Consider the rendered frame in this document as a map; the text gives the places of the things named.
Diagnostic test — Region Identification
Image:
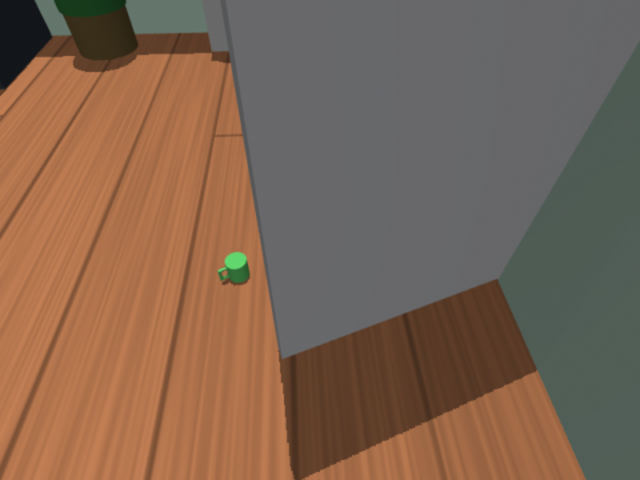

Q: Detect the potted plant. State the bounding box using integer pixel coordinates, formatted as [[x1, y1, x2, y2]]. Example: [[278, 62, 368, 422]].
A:
[[54, 0, 138, 60]]

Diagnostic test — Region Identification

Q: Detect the mug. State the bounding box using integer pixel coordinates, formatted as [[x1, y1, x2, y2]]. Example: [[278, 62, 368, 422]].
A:
[[218, 252, 250, 283]]

